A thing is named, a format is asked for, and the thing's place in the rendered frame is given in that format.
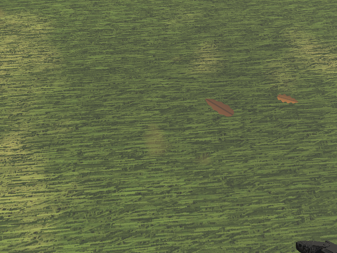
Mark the robot right hand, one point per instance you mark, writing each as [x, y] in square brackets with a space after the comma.
[316, 247]

